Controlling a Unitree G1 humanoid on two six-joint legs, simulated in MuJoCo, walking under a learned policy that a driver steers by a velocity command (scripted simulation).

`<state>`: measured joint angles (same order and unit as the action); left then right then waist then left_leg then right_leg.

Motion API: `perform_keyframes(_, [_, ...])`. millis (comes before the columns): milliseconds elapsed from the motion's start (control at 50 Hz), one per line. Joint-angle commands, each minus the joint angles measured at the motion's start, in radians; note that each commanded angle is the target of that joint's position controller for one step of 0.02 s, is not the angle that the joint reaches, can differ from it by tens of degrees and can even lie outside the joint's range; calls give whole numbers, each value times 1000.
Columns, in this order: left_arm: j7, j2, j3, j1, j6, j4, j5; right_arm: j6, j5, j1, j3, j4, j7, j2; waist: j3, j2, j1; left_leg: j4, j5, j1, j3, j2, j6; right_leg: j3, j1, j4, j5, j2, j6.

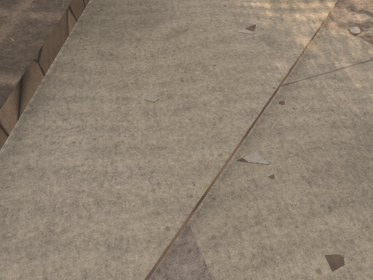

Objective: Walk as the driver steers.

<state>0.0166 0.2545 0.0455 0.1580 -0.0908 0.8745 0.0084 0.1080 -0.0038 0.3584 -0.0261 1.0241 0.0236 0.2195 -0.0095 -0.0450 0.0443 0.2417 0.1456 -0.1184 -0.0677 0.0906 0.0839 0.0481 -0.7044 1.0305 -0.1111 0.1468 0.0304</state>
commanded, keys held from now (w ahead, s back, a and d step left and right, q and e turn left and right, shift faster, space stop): w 0.38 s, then w+q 0.62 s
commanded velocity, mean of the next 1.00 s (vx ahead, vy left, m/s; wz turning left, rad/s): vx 0.50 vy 0.00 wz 0.24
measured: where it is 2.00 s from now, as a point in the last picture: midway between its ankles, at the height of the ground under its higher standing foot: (147, 154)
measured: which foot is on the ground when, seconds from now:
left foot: down 0.00-0.26, up 0.28-0.82, down 0.84-1.00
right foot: up 0.00-0.24, down 0.26-0.88, up 0.90-1.00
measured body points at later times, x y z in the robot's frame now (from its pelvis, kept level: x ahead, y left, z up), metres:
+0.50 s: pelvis +0.28 -0.08 +0.00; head +0.30 -0.09 +0.45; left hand +0.32 +0.18 -0.13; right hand +0.38 -0.35 -0.14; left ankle +0.31 +0.09 -0.66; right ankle +0.29 -0.16 -0.75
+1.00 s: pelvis +0.54 +0.01 +0.02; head +0.57 +0.03 +0.47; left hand +0.59 +0.30 -0.11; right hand +0.72 -0.21 -0.10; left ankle +0.59 +0.10 -0.71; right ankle +0.49 -0.16 -0.62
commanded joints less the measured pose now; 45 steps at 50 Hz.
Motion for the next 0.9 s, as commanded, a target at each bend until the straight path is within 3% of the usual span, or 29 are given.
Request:
perform_keyframes(20, [-3,27,4,-21,-5,-52,-4,9,6,-26,-23,-60,-20,146,66,78,-29,-147,-165,-73,173,-272,149,-8,-2,-190,160,8,-16])
perform_keyframes(120, [-26,23,-5,-191,-13,-101,11,-5,22,72,-29,-28,-26,169,91,91,33,-115,-132,54,151,-293,123,-44,26,-419,207,-44,-18])
perform_keyframes(180, [-48,37,-3,-237,-23,-133,14,-21,23,95,-35,-13,-31,174,101,101,30,-53,-163,161,166,-341,109,-40,18,-485,115,-57,14])
perform_keyframes(220, [-55,65,8,-182,-31,-129,14,-30,23,70,-42,-17,-33,191,66,122,-14,24,-311,185,162,-351,89,-62,127,-519,41,-88,45])
perform_keyframes(240, [-54,93,24,-89,-33,-105,12,-35,20,45,-42,-24,-33,193,9,128,-71,133,-483,174,134,-324,72,-92,266,-536,31,-123,67])
perform_keyframes(260, [-48,144,52,97,-34,-48,11,-39,11,32,-32,-34,-33,168,-101,113,-150,342,-562,99,92,-267,43,-90,511,-533,51,-132,101])
perform_keyframes(280, [-37,237,75,294,-29,-10,-1,-35,-10,45,-12,-66,-33,128,-268,-30,-200,694,-265,-127,34,-190,5,161,833,-522,76,80,171])
perform_keyframes(300, [-48,275,79,326,-26,9,-9,-10,7,178,23,-56,-20,-8,-384,-303,-123,992,393,-509,88,-13,-43,635,1126,-670,-112,263,319])
perform_keyframes(320, [-49,168,52,293,-29,-1,-4,14,32,112,-4,-48,-16,117,-318,-171,-149,1108,404,-616,207,-72,-21,649,1074,-721,-172,234,277])
perform_keyframes(340, [-46,127,38,197,-31,-20,0,27,48,7,-19,-82,-15,169,-182,-109,-132,1106,304,-656,183,-123,-4,484,932,-733,-90,204,230])
perform_keyframes(360, [-47,106,28,108,-30,-38,-3,27,43,-44,-20,-92,-23,162,-118,-9,-95,1061,208,-606,155,-176,-9,363,784,-760,31,167,210])
perform_keyframes(380, [-52,80,21,65,-31,-42,-7,19,27,-68,-27,-96,-29,150,-67,17,-68,1002,155,-567,147,-205,-15,279,675,-794,97,126,199])
perform_keyframes(420, [-55,52,16,62,-36,-22,-17,-12,31,-16,-27,-82,-29,101,-50,-19,-27,947,104,-481,153,-235,-21,173,586,-854,128,90,187])
perform_keyframes(460, [-47,73,22,92,-42,6,-21,-34,35,-17,-30,-81,-32,85,-15,-15,-16,921,69,-505,158,-233,-29,87,553,-882,200,82,189])
perform_keyframes(500, [-34,93,29,128,-41,28,-28,-43,32,-69,-36,-100,-34,84,12,-6,-28,875,-7,-583,189,-221,-38,36,568,-897,233,87,187])
perform_keyframes(600, [-13,82,22,157,-24,55,-27,-48,25,-172,-45,-138,-26,83,56,-7,-49,760,-152,-724,218,-192,-44,-65,650,-910,219,96,150])
perform_keyframes(660, [-4,97,24,186,-13,70,-20,-47,18,-287,-29,-188,-13,48,93,1,-87,647,-157,-736,145,-190,-40,-130,685,-925,239,104,124])
perform_keyframes(700, [0,112,28,232,-1,83,-16,-46,15,-352,-17,-226,-1,25,105,3,-116,628,-92,-769,83,-184,-31,-152,756,-902,316,137,124])
perform_keyframes(760, [7,121,29,248,22,85,-10,-38,25,-410,-10,-281,23,16,115,1,-118,576,1,-781,14,-171,-6,-198,842,-833,447,158,109])
perform_keyframes(800, [15,149,30,208,34,63,-11,-40,26,-362,-21,-296,35,31,52,-59,-64,567,91,-599,-73,-100,25,-249,815,-716,827,151,88])
perform_keyframes(820, [22,167,33,191,40,55,-8,-43,29,-300,-35,-293,38,57,1,-95,-20,561,129,-486,-100,-57,45,-261,804,-614,1028,149,76])
perform_keyframes(840, [27,188,37,156,45,45,-1,-45,32,-173,-58,-271,39,101,-70,-111,57,485,95,-302,-107,-13,76,-275,769,-450,1121,133,57])
perform_keyframes(860, [23,152,26,195,35,26,2,-49,36,-29,-99,-225,30,181,-171,-44,97,443,26,58,-45,3,138,-281,537,-229,1055,73,18])
perform_keyframes(880, [6,122,6,158,2,-14,1,-63,31,154,-143,-197,4,286,-257,136,179,265,178,385,368,-221,270,-266,189,180,426,-57,-55])
perform_keyframes(900, [-16,70,-5,142,-39,-43,-2,-56,15,123,-132,-192,-3,281,-379,232,104,99,209,477,795,-370,310,-25,64,350,-332,-169,-32])
Velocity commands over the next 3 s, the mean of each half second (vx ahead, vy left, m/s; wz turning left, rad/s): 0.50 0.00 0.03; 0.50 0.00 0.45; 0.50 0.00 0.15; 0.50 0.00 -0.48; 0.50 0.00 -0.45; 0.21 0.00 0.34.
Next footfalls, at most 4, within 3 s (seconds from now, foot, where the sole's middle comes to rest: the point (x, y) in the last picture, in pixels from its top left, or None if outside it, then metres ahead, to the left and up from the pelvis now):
0.26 right None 0.33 -0.16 -0.78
0.84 left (154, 247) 0.63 0.11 -0.74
1.38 right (180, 172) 0.97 0.01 -0.74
1.86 left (119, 139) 1.16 0.28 -0.74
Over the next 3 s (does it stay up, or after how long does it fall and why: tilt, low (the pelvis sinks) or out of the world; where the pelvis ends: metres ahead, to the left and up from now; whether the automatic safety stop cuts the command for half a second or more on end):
stays up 1.53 0.11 0.02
